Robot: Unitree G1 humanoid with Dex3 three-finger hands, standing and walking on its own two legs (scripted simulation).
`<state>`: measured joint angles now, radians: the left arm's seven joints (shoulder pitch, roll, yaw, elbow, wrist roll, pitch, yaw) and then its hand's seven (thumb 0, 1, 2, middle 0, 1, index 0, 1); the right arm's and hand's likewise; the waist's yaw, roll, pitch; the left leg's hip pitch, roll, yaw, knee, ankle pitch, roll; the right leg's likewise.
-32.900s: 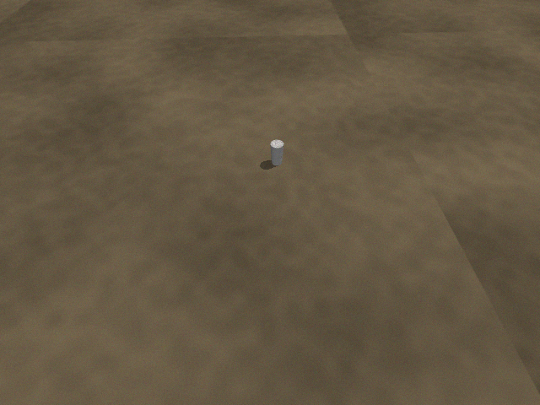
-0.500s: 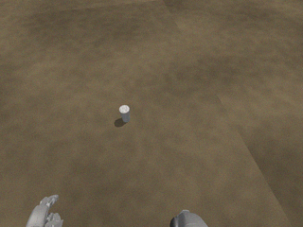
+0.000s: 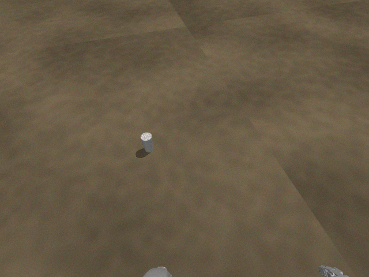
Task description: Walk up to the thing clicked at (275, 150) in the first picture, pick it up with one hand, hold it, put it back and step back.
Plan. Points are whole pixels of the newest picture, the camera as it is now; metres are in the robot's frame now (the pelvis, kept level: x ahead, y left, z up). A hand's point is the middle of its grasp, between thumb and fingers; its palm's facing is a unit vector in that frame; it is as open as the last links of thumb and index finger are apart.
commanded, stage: step back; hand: left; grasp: from the side
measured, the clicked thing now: (147, 143) +1.03 +0.33 -0.69
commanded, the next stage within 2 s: stand in 1.00 s
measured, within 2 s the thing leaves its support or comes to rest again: neither
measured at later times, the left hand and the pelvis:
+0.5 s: hand out of the picture +0.05 +0.26 -0.13, palm faces +0.08 -0.91 -0.41, open 7.3 cm; pelvis -0.01 -0.02 +0.00, yaw +5 degrees
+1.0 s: hand out of the picture +0.08 +0.27 -0.15, palm faces +0.11 -0.92 -0.37, open 7.3 cm; pelvis +0.03 +0.00 +0.00, yaw +5 degrees
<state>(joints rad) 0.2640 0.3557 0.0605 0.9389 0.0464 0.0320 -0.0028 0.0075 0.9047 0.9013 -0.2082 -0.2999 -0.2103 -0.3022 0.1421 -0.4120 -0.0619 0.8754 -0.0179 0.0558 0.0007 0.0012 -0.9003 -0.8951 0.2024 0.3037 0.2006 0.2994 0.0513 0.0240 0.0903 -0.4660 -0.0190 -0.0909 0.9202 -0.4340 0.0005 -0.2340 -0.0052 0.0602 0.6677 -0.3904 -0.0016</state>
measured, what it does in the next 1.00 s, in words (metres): steps on the spot: left foot, then right foot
